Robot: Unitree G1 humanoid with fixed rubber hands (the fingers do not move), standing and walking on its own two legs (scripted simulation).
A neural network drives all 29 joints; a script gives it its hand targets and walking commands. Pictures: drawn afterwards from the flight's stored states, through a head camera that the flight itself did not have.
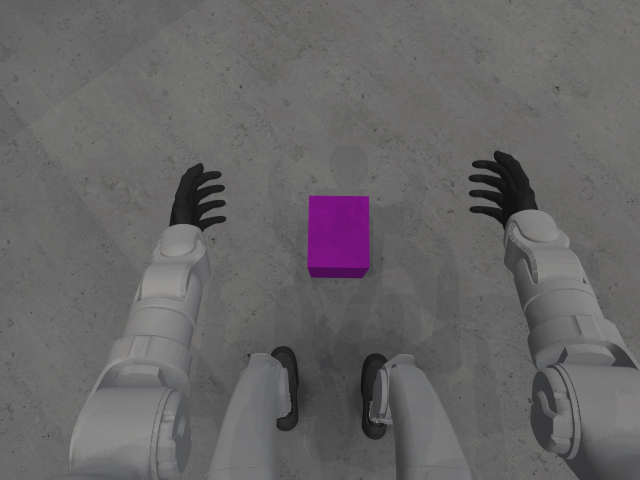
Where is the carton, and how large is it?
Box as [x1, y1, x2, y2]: [307, 196, 369, 277]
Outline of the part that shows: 309,196 307,267 310,275 313,277 361,277 369,267 368,196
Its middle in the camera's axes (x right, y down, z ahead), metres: +0.04 -0.01 +0.99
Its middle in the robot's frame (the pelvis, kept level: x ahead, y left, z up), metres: +0.49 -0.02 -0.59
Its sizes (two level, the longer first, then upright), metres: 0.169 0.140 0.201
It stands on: the floor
